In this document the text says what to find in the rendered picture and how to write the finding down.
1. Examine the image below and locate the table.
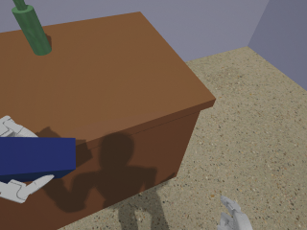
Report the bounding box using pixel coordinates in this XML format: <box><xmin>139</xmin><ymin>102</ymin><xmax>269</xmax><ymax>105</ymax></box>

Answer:
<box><xmin>0</xmin><ymin>11</ymin><xmax>216</xmax><ymax>230</ymax></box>

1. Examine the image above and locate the left robot hand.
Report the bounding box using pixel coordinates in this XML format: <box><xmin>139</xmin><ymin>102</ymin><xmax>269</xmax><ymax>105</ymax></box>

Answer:
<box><xmin>0</xmin><ymin>115</ymin><xmax>55</xmax><ymax>203</ymax></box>

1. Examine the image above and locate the right robot hand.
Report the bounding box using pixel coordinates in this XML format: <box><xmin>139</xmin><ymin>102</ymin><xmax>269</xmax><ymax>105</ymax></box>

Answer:
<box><xmin>217</xmin><ymin>195</ymin><xmax>253</xmax><ymax>230</ymax></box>

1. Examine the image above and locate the sponge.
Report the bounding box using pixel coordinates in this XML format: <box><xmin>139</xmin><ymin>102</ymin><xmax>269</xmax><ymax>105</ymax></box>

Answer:
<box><xmin>0</xmin><ymin>136</ymin><xmax>76</xmax><ymax>184</ymax></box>

